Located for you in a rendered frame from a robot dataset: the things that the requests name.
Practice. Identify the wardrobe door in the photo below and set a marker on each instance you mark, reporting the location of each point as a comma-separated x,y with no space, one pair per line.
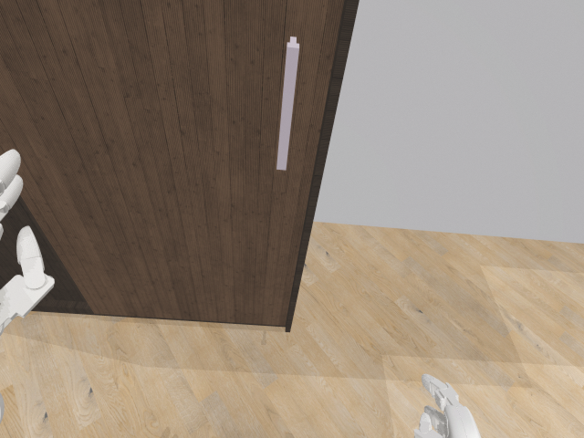
148,133
18,217

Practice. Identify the robot right hand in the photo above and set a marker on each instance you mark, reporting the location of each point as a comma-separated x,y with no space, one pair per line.
456,420

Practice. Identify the robot left hand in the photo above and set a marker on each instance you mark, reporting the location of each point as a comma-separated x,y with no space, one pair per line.
22,293

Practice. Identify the handle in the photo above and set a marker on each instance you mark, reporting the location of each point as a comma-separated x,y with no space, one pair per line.
287,102

